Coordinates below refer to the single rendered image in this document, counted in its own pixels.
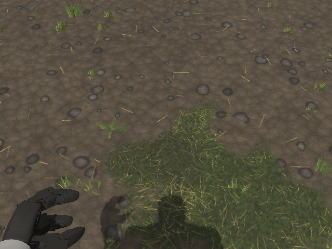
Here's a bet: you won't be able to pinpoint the left robot hand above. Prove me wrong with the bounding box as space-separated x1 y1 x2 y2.
2 187 85 249

